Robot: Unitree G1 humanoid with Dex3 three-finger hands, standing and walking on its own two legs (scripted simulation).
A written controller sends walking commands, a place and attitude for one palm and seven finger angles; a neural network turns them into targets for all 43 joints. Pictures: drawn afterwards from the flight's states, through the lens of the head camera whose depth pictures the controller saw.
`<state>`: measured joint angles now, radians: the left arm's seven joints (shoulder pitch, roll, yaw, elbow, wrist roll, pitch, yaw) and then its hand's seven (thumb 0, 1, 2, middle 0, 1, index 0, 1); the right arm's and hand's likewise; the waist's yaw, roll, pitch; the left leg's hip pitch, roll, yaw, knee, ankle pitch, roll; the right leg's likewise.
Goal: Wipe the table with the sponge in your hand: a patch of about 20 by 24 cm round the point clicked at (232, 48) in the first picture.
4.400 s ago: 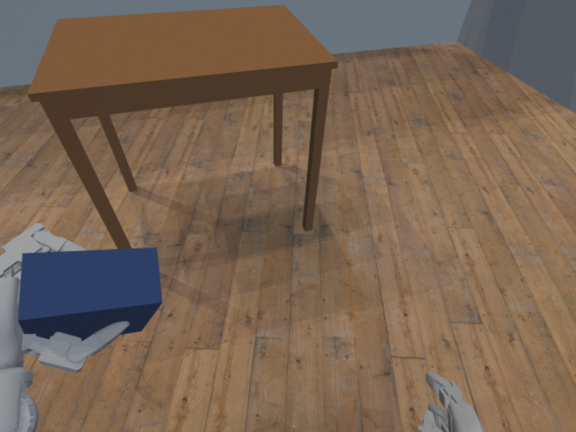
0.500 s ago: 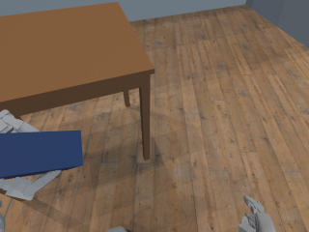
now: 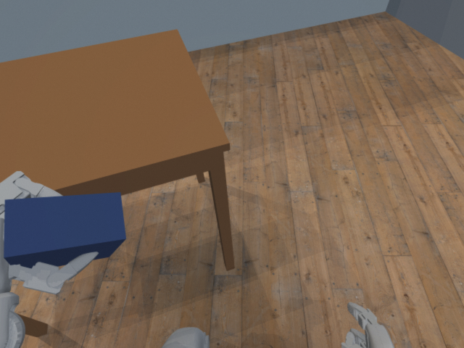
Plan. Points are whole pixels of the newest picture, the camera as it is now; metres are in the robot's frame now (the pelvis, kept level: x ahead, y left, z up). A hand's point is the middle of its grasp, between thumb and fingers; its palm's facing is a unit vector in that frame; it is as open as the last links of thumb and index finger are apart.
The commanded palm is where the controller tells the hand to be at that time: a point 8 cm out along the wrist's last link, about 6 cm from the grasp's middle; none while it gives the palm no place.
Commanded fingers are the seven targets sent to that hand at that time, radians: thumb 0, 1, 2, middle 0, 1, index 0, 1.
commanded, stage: take the last steps up to it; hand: left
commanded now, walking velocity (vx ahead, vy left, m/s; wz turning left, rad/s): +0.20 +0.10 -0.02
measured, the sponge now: (83, 232) +0.23 +0.20 +0.15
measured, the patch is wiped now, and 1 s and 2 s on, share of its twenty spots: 0.00 0.00 0.00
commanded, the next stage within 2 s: come to a stop and stand still in 0.26 s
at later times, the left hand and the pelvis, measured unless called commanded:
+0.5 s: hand (67, 170) +0.31 +0.24 +0.19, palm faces +0.36 -0.81 -0.46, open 9.7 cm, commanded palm +0.26 +0.29 +0.18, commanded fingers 0.00 0.10 1.30 -1.20 -1.60 -1.20 -1.60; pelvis +0.09 +0.02 +0.00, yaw -2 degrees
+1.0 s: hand (16, 168) +0.30 +0.31 +0.19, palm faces +0.48 -0.79 -0.39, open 9.7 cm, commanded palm +0.22 +0.31 +0.18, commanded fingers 0.00 0.10 1.30 -1.20 -1.60 -1.20 -1.60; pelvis +0.05 +0.03 +0.00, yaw -2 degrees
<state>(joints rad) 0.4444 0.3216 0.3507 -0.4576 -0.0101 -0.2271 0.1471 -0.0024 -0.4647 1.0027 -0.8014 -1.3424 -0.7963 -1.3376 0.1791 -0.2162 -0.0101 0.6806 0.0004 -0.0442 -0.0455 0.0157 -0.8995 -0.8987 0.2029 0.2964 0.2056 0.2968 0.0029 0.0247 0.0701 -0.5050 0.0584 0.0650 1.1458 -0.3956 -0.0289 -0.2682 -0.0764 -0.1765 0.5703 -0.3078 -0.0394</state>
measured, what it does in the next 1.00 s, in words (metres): steps on the spot: left foot, then right foot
